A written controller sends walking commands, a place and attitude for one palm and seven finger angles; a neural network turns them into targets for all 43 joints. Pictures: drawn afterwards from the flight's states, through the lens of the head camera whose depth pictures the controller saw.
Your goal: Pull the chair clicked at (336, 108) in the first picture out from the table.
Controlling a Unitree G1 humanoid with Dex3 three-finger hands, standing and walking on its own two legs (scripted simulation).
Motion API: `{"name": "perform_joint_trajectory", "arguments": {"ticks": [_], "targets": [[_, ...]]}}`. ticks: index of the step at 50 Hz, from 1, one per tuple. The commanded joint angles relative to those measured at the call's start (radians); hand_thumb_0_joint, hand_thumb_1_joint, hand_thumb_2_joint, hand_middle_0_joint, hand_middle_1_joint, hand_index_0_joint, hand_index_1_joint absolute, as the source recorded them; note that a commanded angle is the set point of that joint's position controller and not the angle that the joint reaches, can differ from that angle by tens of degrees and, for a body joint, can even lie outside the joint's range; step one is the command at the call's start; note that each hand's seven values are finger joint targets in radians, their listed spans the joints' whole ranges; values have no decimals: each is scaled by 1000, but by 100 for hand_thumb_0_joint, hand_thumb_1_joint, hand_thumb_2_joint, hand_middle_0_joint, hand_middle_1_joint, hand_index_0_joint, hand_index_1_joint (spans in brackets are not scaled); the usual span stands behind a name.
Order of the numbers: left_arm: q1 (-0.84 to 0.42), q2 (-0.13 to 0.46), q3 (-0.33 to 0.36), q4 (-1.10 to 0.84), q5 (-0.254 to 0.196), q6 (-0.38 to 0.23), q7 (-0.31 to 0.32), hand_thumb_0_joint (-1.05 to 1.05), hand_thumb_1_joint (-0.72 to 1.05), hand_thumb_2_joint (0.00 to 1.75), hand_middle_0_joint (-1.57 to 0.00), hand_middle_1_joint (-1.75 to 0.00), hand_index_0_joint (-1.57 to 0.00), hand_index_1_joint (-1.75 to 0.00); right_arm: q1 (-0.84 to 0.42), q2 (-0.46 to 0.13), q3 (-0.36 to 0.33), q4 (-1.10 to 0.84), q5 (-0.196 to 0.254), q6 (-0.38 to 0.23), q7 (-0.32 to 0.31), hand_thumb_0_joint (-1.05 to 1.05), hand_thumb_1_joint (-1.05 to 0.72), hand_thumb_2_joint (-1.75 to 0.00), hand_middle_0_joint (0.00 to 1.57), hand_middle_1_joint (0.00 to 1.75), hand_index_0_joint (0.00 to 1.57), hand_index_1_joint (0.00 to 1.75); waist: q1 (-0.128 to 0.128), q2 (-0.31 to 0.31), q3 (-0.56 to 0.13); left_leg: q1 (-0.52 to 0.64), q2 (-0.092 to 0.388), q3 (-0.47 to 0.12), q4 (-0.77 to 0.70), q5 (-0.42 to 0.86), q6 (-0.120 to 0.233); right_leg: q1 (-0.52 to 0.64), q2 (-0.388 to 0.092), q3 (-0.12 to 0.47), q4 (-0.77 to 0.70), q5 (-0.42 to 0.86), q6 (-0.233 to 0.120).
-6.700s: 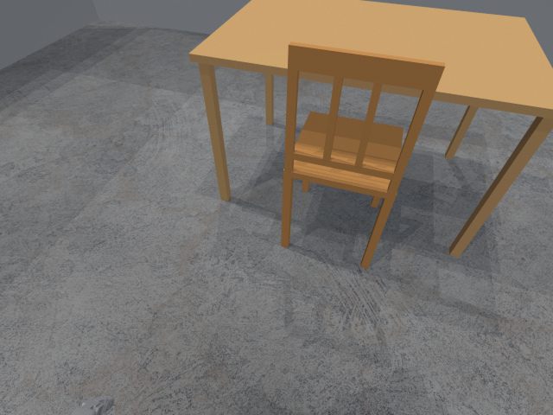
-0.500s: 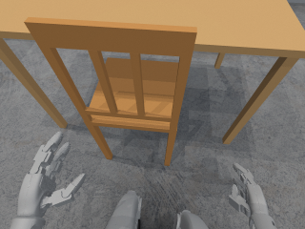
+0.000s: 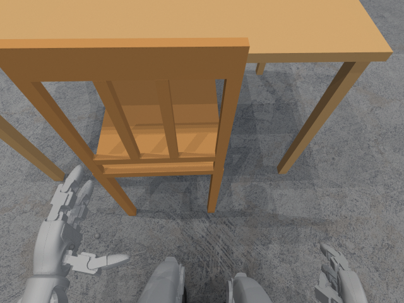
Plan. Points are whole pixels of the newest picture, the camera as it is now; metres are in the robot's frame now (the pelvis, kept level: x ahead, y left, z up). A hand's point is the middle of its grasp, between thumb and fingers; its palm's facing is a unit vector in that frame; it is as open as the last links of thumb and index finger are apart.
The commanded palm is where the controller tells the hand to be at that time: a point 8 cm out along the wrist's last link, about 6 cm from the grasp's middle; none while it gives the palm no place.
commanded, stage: raise the hand toward the chair's back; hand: left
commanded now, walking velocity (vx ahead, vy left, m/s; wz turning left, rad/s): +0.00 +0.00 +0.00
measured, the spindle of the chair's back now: (121, 125) +0.47 +0.21 +0.01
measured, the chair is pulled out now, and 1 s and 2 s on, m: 0.00 0.00 0.00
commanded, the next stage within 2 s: aim the fingers beside a spindle in 1.00 s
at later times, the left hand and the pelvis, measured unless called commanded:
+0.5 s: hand (52, 234) +0.22 +0.25 +0.06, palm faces +0.11 -0.99 -0.08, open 16.9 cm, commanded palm +0.20 +0.30 +0.06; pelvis -0.02 +0.03 +0.01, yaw +1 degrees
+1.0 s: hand (68, 229) +0.23 +0.23 +0.06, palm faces +0.09 -0.99 -0.08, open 16.9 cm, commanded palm +0.20 +0.28 +0.06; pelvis -0.01 +0.02 +0.02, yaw +1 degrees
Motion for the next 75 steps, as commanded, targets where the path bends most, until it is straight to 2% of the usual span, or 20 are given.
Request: {"name": "perform_joint_trajectory", "arguments": {"ticks": [1, 5, 9, 12, 15, 17, 24, 31, 36, 39, 45, 50, 53, 60, 61, 64, 66, 69, 72, 75], "targets": [[32, 163, 102, -287, 12, -60, 71, 0, -41, 34, -7, -9, -7, -9, -19, -97, -27, -161, 2, -46, 1, 0, -90, -90, 20, 30, 20, 30, 31, 65, -357, 391, 1, -79, -176, 429, 1, 103, 5, 20, -168, 364, 21], [8, 132, 66, -252, 36, -6, 100, 0, -50, 30, -6, -8, -6, -8, -42, -96, -16, -173, 8, -24, 0, 0, -90, -90, 20, 30, 20, 30, 7, 45, -274, 371, 13, -102, -213, 331, -2, 59, 12, -4, -195, 260, 18], [-56, 120, 27, -218, 35, 37, 75, 0, -50, 30, -6, -8, -6, -8, -46, -105, 7, -192, 15, -18, -10, 0, -90, -90, 20, 30, 20, 30, -11, 33, -211, 346, 17, -136, -256, 154, -7, 24, 15, -15, -220, 140, 17], [-110, 143, 28, -242, 36, 49, 63, 0, -50, 30, -6, -8, -6, -8, -43, -110, 20, -204, 15, -23, -17, 0, -90, -90, 20, 30, 20, 30, -10, 71, -224, 370, 18, -160, -282, 87, -10, 17, 15, -12, -223, 106, 16], [-131, 192, 69, -288, 38, 39, 74, 0, -50, 30, -6, -8, -6, -8, -34, -111, 28, -203, 7, -28, -19, 0, -90, -90, 20, 30, 20, 30, 3, 103, -266, 418, 20, -182, -293, 126, -26, 27, 17, -14, -215, 125, 11], [-131, 189, 64, -309, 42, 30, 84, 0, -50, 30, -6, -8, -6, -8, -32, -107, 32, -203, 2, -30, -13, 0, -90, -90, 20, 30, 20, 30, 6, 138, -265, 457, 28, -208, -310, 119, -44, 5, 14, -17, -207, 121, 10], [-141, 179, 75, -177, 28, 66, 58, 0, -50, 30, -6, -8, -6, -8, -37, -121, 36, -193, 11, -27, -15, 0, -90, -90, 20, 30, 20, 30, -11, 52, -200, 385, 22, -204, -334, 30, -32, 26, 16, -22, -244, 91, 12], [-126, 214, 88, -250, 18, 61, 52, 0, -50, 30, -6, -8, -6, -8, -13, -123, 32, -193, 8, -51, -15, 0, -90, -90, 20, 30, 20, 30, 3, 102, -267, 443, 14, -183, -326, 165, -42, 80, 17, -24, -262, 145, 7], [-121, 206, 100, -212, 25, 22, 83, 0, -50, 30, -6, -8, -6, -8, -19, -119, 27, -176, 2, -55, -2, 0, -90, -90, 20, 30, 20, 30, -4, 91, -220, 410, 15, -163, -304, 180, -37, 59, 17, -26, -260, 149, 5], [-125, 197, 92, -199, 26, 14, 82, 0, -50, 30, -6, -8, -6, -8, -19, -123, 24, -174, 3, -57, 3, 0, -90, -90, 20, 30, 20, 30, -2, 118, -239, 418, 15, -156, -294, 203, -41, 61, 14, -22, -254, 161, 4], [-109, 199, 90, -192, 15, 29, 55, 0, -50, 30, -6, -8, -6, -8, -13, -121, 20, -180, 9, -56, -1, 0, -90, -90, 20, 30, 20, 30, -2, 73, -278, 413, 6, -126, -268, 263, -22, 109, 17, -10, -271, 204, 8], [-132, 210, 108, -169, 10, 22, 54, 0, -50, 30, -6, -8, -6, -8, -18, -116, 22, -169, 10, -53, -4, 0, -90, -90, 20, 30, 20, 30, -10, 28, -249, 372, -1, -107, -245, 253, -7, 118, 17, 2, -280, 225, 11], [-160, 190, 95, -150, 7, 22, 46, 0, -50, 30, -6, -8, -6, -8, -25, -113, 26, -171, 12, -53, -5, 0, -90, -90, 20, 30, 20, 30, -13, 39, -229, 348, -6, -98, -240, 222, -3, 117, 11, 11, -284, 212, 13], [-199, 232, 144, -95, 0, 16, 22, 0, -50, 30, -6, -8, -6, -8, -21, -111, 24, -158, 12, -49, -11, 0, -90, -90, 20, 30, 20, 30, -13, 17, -256, 310, -12, -75, -198, 250, 6, 153, 5, 51, -286, 271, 19], [-231, 228, 135, -102, -1, 6, 17, 0, -50, 30, -6, -8, -6, -8, -25, -111, 26, -155, 11, -52, -11, 0, -90, -90, 20, 30, 20, 30, -16, 50, -262, 315, -12, -73, -191, 255, 6, 148, 2, 59, -283, 280, 19], [-278, 224, 137, -63, -8, -2, 6, 0, -50, 30, -6, -8, -6, -8, -21, -113, 26, -148, 11, -55, -13, 0, -90, -90, 20, 30, 20, 30, -23, 31, -258, 301, -12, -72, -179, 248, 6, 144, -1, 68, -283, 281, 21], [-284, 245, 165, -38, -12, -10, -3, 0, -50, 30, -6, -8, -6, -8, -16, -115, 24, -140, 10, -57, -14, 0, -90, -90, 20, 30, 20, 30, -14, 25, -279, 293, -10, -70, -172, 271, 6, 167, -3, 81, -278, 317, 23], [-266, 220, 139, -51, -17, -13, -14, 0, -50, 30, -6, -8, -6, -8, -15, -116, 19, -147, 10, -61, -9, 0, -90, -90, 20, 30, 20, 30, -6, 61, -327, 327, -14, -66, -173, 301, 6, 178, -5, 73, -269, 351, 23], [-260, 208, 130, -6, -17, 1, -15, 0, -50, 30, -6, -8, -6, -8, -9, -117, 17, -144, 11, -52, -6, 0, -90, -90, 20, 30, 20, 30, -15, 7, -311, 303, -12, -66, -167, 304, 7, 181, -10, 80, -268, 385, 35], [-260, 230, 160, 25, -11, 5, -9, 0, -50, 30, -6, -8, -6, -8, -13, -120, 13, -143, 12, -43, -5, 0, -90, -90, 20, 30, 20, 30, -5, -1, -297, 283, -11, -65, -167, 300, 7, 176, -8, 82, -263, 375, 33]]}}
